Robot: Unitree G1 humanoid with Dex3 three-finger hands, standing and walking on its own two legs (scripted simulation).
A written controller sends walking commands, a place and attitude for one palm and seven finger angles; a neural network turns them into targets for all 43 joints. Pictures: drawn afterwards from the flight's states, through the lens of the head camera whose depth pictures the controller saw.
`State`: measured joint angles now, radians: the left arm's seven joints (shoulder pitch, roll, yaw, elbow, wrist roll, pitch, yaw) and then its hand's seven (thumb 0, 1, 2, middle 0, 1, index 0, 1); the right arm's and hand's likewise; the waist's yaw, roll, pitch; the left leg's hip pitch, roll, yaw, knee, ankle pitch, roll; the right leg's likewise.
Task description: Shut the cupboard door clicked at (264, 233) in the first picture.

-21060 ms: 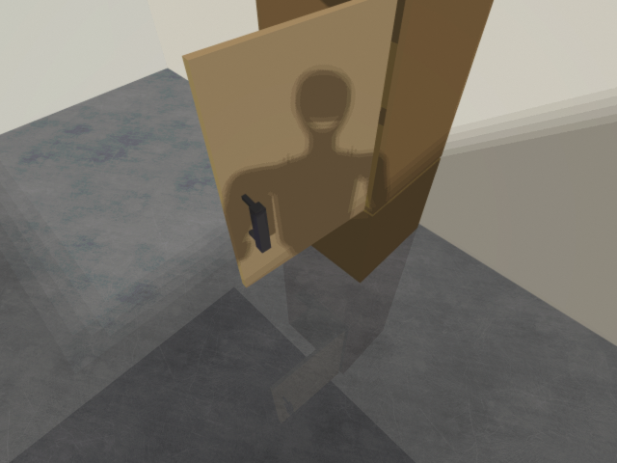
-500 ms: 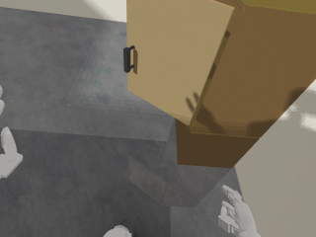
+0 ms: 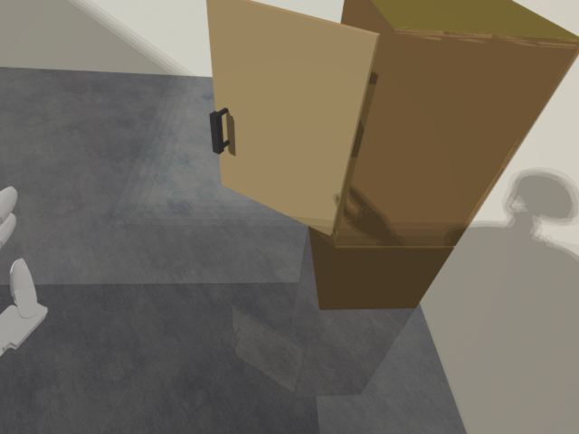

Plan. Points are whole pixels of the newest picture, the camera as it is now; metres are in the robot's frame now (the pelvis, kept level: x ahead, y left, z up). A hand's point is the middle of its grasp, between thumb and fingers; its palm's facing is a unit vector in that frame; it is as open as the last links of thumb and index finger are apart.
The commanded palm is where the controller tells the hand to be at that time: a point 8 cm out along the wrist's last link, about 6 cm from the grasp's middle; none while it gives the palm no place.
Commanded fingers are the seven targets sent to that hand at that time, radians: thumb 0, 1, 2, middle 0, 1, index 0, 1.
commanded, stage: stop stepping back and stand still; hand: left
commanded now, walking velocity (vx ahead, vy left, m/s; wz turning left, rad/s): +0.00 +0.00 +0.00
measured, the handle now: (221, 130) +0.93 +0.25 -0.09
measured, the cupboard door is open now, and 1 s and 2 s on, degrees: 56 56 56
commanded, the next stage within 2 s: let the arm hang, fingers relaxed in 0.32 s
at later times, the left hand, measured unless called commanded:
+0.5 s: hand (45, 343) +0.19 +0.30 +0.07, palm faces +0.32 -0.84 -0.44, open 7.4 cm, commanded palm none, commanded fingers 0.00 0.90 0.90 -0.20 -0.30 -0.20 -0.30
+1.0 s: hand out of the picture -0.12 +0.22 -0.16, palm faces +0.04 -0.98 -0.22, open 7.3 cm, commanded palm none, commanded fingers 0.00 0.90 0.90 -0.20 -0.30 -0.20 -0.30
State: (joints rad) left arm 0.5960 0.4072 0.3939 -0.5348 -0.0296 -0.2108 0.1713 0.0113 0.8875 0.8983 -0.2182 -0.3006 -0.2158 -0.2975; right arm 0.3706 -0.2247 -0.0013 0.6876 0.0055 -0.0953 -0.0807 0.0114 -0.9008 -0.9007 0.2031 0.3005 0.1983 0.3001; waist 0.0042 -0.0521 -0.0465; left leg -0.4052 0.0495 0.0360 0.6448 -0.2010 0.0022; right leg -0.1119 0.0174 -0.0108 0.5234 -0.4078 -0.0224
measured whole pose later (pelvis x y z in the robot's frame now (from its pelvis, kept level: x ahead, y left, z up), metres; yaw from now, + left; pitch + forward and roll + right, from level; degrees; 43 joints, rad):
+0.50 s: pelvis -0.02 +0.03 +0.00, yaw +0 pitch +1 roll -1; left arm 0.36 0.38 0.26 -0.06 0.00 -0.09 0.07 0.00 0.90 0.90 -0.21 -0.30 -0.20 -0.30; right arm 0.18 -0.27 0.02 0.73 -0.01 -0.10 -0.02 0.01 -0.90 -0.90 0.21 0.30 0.20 0.30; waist 0.03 0.03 -0.05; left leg -0.42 0.04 0.05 0.58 -0.18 0.02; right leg -0.17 0.00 -0.01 0.55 -0.39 0.02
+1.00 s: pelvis -0.04 +0.03 +0.01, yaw +1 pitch -1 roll -2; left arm 0.42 0.21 0.02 1.11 0.02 0.03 0.01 0.00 0.93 0.90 -0.20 -0.30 -0.20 -0.29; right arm 0.31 -0.19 -0.01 1.06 -0.02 0.05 -0.02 0.01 -0.90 -0.90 0.20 0.30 0.20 0.30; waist 0.00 0.01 0.05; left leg -0.35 0.03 0.04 0.45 -0.08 0.02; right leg -0.12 0.00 -0.03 0.45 -0.31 0.01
